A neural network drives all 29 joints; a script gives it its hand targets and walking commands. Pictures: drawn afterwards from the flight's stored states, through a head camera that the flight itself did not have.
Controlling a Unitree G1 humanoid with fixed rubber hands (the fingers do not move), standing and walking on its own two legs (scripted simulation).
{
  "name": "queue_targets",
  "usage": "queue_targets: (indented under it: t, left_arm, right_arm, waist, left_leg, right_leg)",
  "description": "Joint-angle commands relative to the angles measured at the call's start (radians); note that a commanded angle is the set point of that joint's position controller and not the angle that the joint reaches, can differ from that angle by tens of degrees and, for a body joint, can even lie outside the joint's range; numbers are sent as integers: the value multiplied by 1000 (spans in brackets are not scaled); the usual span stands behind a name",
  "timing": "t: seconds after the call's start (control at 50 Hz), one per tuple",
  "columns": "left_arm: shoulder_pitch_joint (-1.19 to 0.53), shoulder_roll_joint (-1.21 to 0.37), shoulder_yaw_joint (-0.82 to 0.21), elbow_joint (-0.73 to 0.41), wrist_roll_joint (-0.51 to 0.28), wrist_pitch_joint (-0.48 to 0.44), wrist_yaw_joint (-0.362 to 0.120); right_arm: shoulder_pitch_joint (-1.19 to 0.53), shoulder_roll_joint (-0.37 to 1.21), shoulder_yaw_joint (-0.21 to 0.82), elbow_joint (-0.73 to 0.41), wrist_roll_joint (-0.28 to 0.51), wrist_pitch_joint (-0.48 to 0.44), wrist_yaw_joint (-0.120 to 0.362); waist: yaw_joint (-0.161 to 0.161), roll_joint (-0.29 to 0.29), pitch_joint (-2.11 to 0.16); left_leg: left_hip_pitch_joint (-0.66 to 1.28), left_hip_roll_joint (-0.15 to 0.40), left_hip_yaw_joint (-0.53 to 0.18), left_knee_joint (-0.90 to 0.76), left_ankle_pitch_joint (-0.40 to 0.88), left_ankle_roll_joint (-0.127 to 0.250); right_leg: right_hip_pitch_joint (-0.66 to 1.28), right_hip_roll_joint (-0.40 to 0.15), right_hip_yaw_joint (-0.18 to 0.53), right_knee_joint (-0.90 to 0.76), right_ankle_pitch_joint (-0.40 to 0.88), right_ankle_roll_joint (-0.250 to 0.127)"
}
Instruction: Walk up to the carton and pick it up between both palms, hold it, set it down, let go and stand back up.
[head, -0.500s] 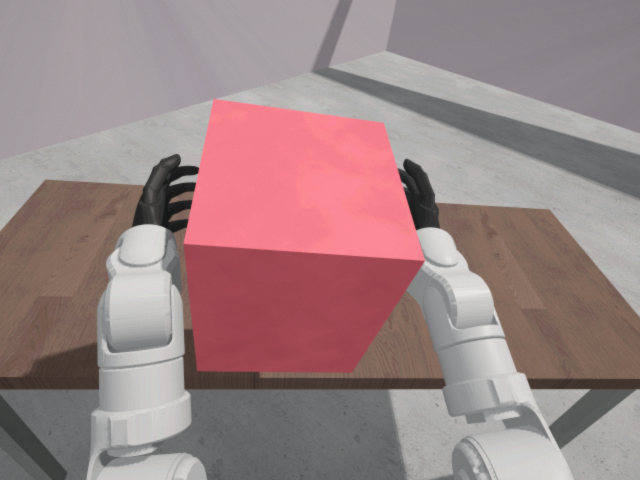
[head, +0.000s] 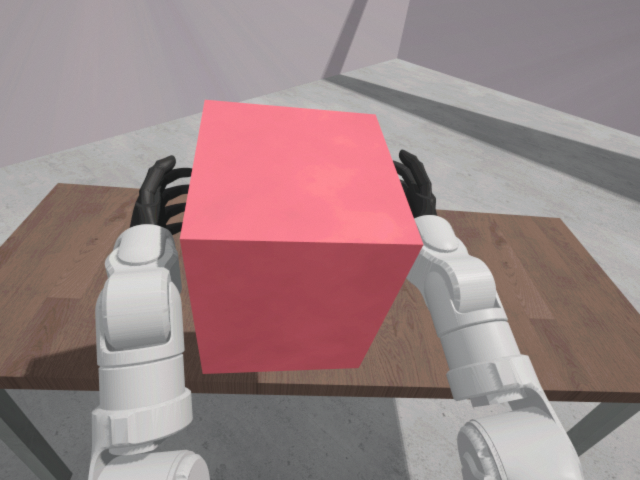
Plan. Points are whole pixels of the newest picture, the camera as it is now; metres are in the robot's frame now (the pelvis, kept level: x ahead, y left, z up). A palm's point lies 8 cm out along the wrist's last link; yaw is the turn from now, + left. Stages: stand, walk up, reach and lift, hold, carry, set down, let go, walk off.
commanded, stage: hold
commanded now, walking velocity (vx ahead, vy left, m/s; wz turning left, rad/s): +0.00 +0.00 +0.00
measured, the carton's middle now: (288, 245) +0.37 +0.02 +0.16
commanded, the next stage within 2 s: none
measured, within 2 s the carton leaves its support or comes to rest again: neither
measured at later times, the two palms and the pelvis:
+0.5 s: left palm (153, 228) +0.34 +0.17 +0.21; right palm (417, 217) +0.36 -0.13 +0.21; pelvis +0.00 +0.00 +0.00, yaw +0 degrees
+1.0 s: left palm (152, 224) +0.34 +0.17 +0.21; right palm (420, 214) +0.36 -0.13 +0.22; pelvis +0.00 +0.00 +0.00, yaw +1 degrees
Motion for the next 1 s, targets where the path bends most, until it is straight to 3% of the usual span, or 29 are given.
queue_targets:
  t: [0.0,0.32,0.46,0.88,0.9,0.92,0.94,0.98]
  left_arm:
    - [-593,-370,-429,-165,-176,-71,-128]
    - [-583,-366,-401,-159,-160,-52,-143]
    - [-589,-369,-434,-205,-171,-47,-135]
    - [-600,-373,-423,-188,-169,-30,-141]
    - [-520,-320,-396,-116,-172,-48,-176]
    - [-508,-320,-365,-160,-168,-66,-199]
    - [-549,-320,-371,-176,-157,-69,-209]
    - [-548,-318,-368,-190,-139,-69,-212]
  right_arm:
    - [-577,347,255,-254,68,-33,43]
    - [-577,339,263,-256,76,-11,40]
    - [-578,336,268,-279,86,-11,40]
    - [-599,323,252,-263,86,6,42]
    - [-481,335,167,-306,34,-6,26]
    - [-513,328,198,-324,52,-6,18]
    - [-491,311,188,-306,51,7,16]
    - [-487,313,217,-296,60,7,19]
  waist:
    - [-17,89,-363]
    - [-4,73,-331]
    - [-12,96,-375]
    - [-13,88,-355]
    - [-111,40,-353]
    - [-69,56,-382]
    - [-89,77,-389]
    - [-64,91,-357]
  left_leg:
    - [209,-36,39,29,233,-22]
    - [196,-33,39,13,197,-16]
    - [231,-33,39,22,227,-24]
    - [219,-33,40,22,222,-27]
    - [201,-57,48,39,215,-16]
    - [200,-49,22,18,232,-9]
    - [206,-58,24,15,241,-5]
    - [196,-50,21,1,238,-15]
  right_leg:
    - [-12,-2,-15,-16,213,80]
    - [-11,-5,-20,-26,191,83]
    - [-24,3,-21,-23,200,74]
    - [-28,5,-23,-25,182,75]
    - [49,-18,-7,-33,314,92]
    - [77,-26,-6,-4,388,98]
    - [65,-36,3,-3,405,100]
    - [58,-28,-10,-4,362,87]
